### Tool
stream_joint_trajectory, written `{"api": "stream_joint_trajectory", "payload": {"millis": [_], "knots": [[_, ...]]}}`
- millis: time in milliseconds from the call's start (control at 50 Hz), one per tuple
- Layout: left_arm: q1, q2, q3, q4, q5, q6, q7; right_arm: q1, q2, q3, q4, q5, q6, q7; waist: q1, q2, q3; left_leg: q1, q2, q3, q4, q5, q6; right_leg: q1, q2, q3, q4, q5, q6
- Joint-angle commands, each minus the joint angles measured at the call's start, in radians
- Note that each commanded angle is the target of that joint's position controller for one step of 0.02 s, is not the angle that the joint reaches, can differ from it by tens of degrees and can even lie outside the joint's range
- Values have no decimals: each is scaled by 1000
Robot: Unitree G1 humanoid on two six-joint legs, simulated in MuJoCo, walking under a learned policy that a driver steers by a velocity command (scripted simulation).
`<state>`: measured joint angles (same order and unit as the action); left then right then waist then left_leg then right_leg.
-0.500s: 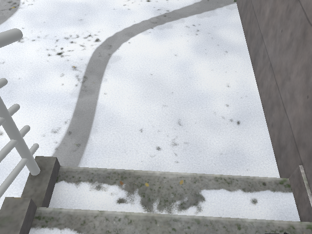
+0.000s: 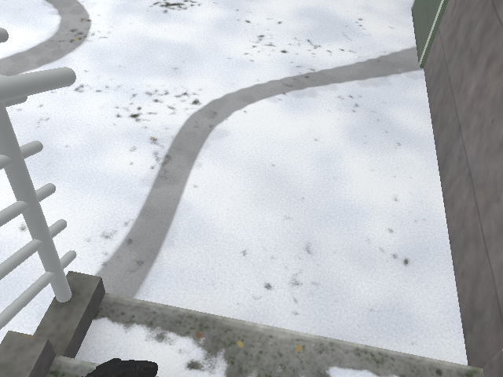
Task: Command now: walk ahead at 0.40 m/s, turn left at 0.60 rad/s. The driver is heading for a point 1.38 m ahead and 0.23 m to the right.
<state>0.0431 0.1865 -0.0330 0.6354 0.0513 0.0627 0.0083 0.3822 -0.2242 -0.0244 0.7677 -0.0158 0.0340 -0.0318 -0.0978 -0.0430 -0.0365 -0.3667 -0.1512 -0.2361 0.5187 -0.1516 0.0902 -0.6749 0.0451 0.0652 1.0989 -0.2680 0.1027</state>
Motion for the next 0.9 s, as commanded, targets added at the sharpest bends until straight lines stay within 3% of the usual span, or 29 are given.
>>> {"api": "stream_joint_trajectory", "payload": {"millis": [20, 40, 80, 100, 120, 140, 160, 200, 220, 260, 320, 360, 420, 500, 540, 560, 600, 620, 640, 660, 680, 700, 740, 760, 780, 820, 860, 880, 900], "knots": [[2, 81, 20, -94, -30, -39, -8, -141, -195, -60, -123, -6, -1, 23, 87, 244, 0, -123, 176, -299, -295, -533, 134, 324, 23, -18, -275, -106, -61], [92, 106, 32, -71, -41, -37, -9, -157, -193, -64, -131, -10, 7, 27, 126, 268, 14, -202, 182, -300, -292, -583, 120, 471, 17, -30, -344, -114, -91], [351, 123, 55, 39, -68, -37, -5, -166, -148, -62, -136, -37, 19, 14, 245, 157, 78, -367, 131, -266, -118, -639, 79, 726, -29, -48, -578, -110, -142], [443, 132, 54, 86, -56, -45, 6, -135, -65, -53, -116, -26, 15, 10, 263, -56, 108, -515, 8, -98, 280, -590, 24, 823, -88, 46, -651, -275, -139], [556, 132, 32, 94, -63, -63, 5, -216, 58, -17, -143, -8, -10, 3, 285, -123, 135, -745, -90, -43, 633, -573, -9, 825, -274, 345, -593, -524, -131], [508, 262, 80, 102, -28, -72, 2, -243, -47, -42, -201, 3, -34, 12, 227, -168, 173, -965, -98, -77, 619, -433, -34, 786, -360, 731, -869, -825, -171], [455, 291, 101, 105, -18, -87, 8, -251, -115, -64, -175, -18, -48, 12, 189, -140, 210, -960, -73, -111, 654, -312, -52, 726, -383, 788, -958, -865, -171], [302, 205, 76, 91, -16, -109, 8, -202, -138, -76, -92, -23, -46, 18, 102, -118, 208, -759, -48, -61, 686, -106, -83, 520, -276, 522, -886, -490, -127], [248, 184, 69, 81, -18, -111, 3, -145, -137, -81, -54, -25, -40, 40, 50, -104, 174, -622, -23, -44, 692, -8, -92, 389, -234, 437, -877, -405, -143], [233, 163, 65, 95, -23, -116, -7, -140, -130, -79, -31, -22, -27, 73, 18, -92, 127, -488, -17, 5, 732, 80, -120, 275, -199, 352, -879, -331, -193], [282, 248, 98, 122, -26, -120, -14, -185, -123, -73, -10, -25, -11, 81, 34, -81, 100, -371, -1, 62, 773, 238, -106, 259, -191, 278, -893, -238, -232], [404, 238, 96, 162, -52, -113, -10, -227, -131, -73, 0, -30, -2, 66, 75, -34, 147, -481, 44, 45, 690, 198, -89, 411, -199, 281, -884, -232, -236], [535, 204, 85, 227, -60, -119, 4, -352, -112, -56, -17, -36, -1, 52, 152, -96, 166, -601, 109, 104, 555, 210, -75, 655, -206, 253, -849, -34, -245], [631, 209, 85, 266, -21, -133, 10, -435, -103, -41, -32, -41, -18, 63, 198, -116, 130, -508, 160, 225, 438, 128, -67, 768, -223, 195, -754, 374, -306], [637, 232, 99, 263, -13, -131, 12, -466, -94, -32, -31, -43, -27, 72, 219, -123, 126, -471, 165, 264, 375, 86, -48, 793, -215, 142, -685, 539, -300], [647, 211, 96, 274, -12, -123, 11, -458, -74, -25, -26, -48, -26, 81, 223, -123, 118, -420, 156, 288, 358, 33, -38, 784, -210, 127, -644, 643, -312], [599, 228, 102, 264, -14, -110, 6, -415, -66, -26, -11, -52, -45, 90, 190, -81, 101, -262, 119, 335, 276, -39, 0, 722, -219, 94, -559, 906, -316], [567, 202, 98, 282, -18, -114, 15, -360, -49, -24, 1, -56, -71, 82, 154, -102, 77, -217, 164, 191, 143, 161, 17, 777, -215, 112, -465, 844, -287], [472, 213, 96, 274, -17, -116, 8, -194, -82, -42, 67, -42, -87, 68, 75, -68, 31, -1, 125, 231, 73, 158, 26, 673, -192, 90, -343, 872, -275], [436, 209, 98, 261, -33, -118, -14, 80, -142, -66, 143, -38, -113, 54, -34, 87, -78, 418, 137, 203, 11, 206, 65, 410, -136, 69, -12, 825, -243], [495, 76, 67, 260, -55, -131, -26, 208, -218, -90, 188, -30, -136, 45, -40, 429, -187, 791, 404, -211, -92, 55, 152, -37, -19, 21, 359, -3, -171], [388, 150, 78, 253, -33, -133, -1, 191, -156, -77, 187, 6, -135, 45, -66, 224, -118, 733, 459, -245, -113, -47, 112, -161, -38, 51, 355, -251, -187], [252, 203, 101, 229, -7, -130, -5, 38, -127, -65, 186, -18, -122, 31, 1, 52, 109, 473, 441, -186, -153, -176, 117, -220, -95, 57, 168, -173, -185], [222, 211, 114, 224, -7, -119, -19, -16, -96, -50, 179, -30, -121, 20, 29, 54, 166, 367, 417, -108, -157, -214, 111, -186, -107, 50, 69, -152, -171], [228, 181, 110, 219, 1, -105, -26, -94, -87, -45, 187, -40, -130, 9, 74, 136, 200, 201, 403, -72, -135, -264, 105, -100, -117, 62, 14, -61, -169], [234, 123, 104, 214, -16, -90, -53, -249, -25, -28, 176, -7, -164, -7, 196, 138, 186, -183, 241, 232, -59, -354, 2, 292, -7, -62, -293, 478, -165], [334, 47, 80, 255, -21, -84, -75, -253, -76, -41, 225, 17, -189, -22, 239, 142, 84, -353, 214, 348, 42, -406, -45, 639, 46, -164, -347, 827, -151], [376, 57, 81, 265, -47, -73, -70, -254, -88, -46, 224, 19, -186, -30, 251, 162, 70, -383, 213, 369, 105, -403, -51, 713, 45, -183, -354, 854, -139], [377, 76, 82, 267, -45, -64, -69, -255, -75, -45, 236, 18, -183, -31, 241, 159, 87, -354, 230, 374, 167, -376, -49, 726, 36, -183, -379, 826, -141]]}}
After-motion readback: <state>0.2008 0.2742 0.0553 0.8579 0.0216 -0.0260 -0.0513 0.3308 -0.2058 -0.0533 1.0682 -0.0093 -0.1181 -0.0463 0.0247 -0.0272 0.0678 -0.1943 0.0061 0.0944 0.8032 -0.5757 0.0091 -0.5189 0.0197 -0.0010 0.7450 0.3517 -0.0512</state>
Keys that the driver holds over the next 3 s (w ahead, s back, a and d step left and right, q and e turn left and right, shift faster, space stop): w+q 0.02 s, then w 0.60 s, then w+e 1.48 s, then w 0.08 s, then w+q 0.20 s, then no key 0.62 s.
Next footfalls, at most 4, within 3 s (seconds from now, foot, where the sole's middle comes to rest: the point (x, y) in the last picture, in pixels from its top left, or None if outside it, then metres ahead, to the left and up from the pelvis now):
0.10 right None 0.07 -0.13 -0.77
0.64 left None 0.29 0.13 -0.77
0.98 right None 0.48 -0.02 -0.92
1.46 left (179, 335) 0.85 0.12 -1.07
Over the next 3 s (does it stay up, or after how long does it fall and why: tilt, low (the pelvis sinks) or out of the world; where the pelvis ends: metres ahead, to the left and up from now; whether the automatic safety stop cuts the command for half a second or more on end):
stays up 1.30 -0.20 -0.44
